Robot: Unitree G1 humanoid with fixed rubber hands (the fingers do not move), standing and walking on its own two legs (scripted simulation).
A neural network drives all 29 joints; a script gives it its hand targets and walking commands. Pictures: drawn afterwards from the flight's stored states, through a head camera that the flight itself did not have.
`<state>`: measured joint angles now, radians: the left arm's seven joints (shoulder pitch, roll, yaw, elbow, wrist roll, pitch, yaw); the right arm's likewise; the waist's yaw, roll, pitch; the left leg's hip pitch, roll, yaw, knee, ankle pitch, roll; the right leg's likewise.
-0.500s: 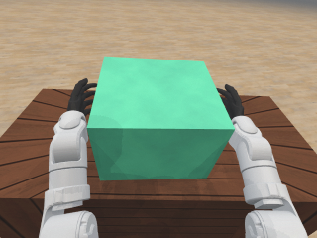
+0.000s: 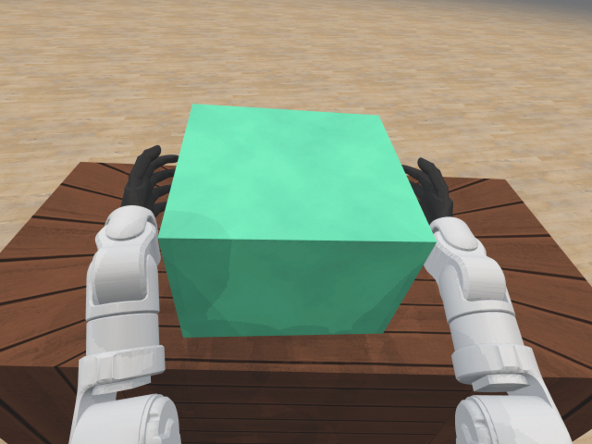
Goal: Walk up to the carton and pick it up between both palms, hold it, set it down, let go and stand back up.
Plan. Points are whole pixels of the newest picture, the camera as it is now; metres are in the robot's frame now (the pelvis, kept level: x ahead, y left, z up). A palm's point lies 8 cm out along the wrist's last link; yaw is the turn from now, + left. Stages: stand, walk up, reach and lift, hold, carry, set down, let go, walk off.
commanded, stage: hold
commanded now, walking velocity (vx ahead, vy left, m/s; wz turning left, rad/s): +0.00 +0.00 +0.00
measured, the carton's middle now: (287, 218) +0.40 +0.01 +0.14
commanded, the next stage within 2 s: none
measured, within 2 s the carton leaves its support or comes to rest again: neither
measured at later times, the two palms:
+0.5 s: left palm (143, 208) +0.36 +0.19 +0.20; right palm (437, 219) +0.35 -0.18 +0.19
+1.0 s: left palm (143, 211) +0.36 +0.19 +0.19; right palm (435, 221) +0.35 -0.18 +0.18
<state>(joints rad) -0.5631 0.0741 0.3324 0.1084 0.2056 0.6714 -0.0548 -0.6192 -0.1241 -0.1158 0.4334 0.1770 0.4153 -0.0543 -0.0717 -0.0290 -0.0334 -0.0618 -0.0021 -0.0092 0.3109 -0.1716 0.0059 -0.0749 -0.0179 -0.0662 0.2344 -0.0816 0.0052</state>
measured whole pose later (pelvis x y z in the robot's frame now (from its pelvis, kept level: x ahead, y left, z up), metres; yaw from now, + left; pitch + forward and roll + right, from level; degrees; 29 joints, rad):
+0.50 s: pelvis +0.00 +0.00 +0.00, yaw +0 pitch -5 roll -1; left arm -0.58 0.07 0.34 0.13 0.21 0.68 -0.06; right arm -0.63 -0.12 -0.12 0.45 0.17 0.42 -0.05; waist -0.07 -0.03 -0.03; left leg -0.06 0.00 -0.01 0.31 -0.16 0.01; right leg -0.08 -0.02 -0.06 0.24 -0.08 0.00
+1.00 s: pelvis +0.00 +0.00 +0.00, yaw +0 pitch -5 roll -1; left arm -0.56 0.08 0.33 0.11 0.21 0.67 -0.06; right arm -0.62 -0.12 -0.11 0.43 0.18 0.41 -0.06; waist -0.08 -0.03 -0.02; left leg -0.06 0.00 -0.01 0.31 -0.17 0.00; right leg -0.07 -0.02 -0.07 0.24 -0.08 0.00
